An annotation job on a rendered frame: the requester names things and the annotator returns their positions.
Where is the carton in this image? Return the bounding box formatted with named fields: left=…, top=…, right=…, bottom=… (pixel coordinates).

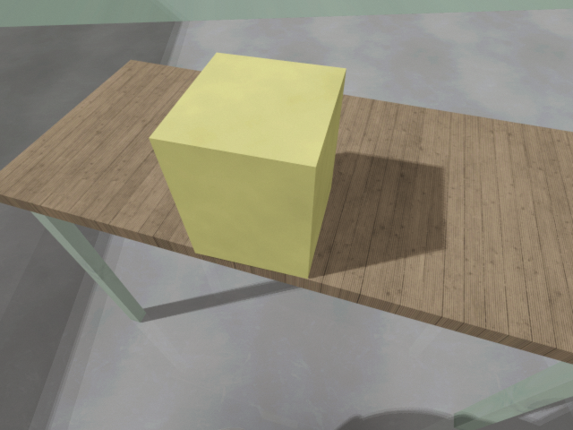
left=149, top=53, right=346, bottom=279

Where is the table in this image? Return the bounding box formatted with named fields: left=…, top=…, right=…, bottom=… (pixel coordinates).
left=0, top=60, right=573, bottom=430

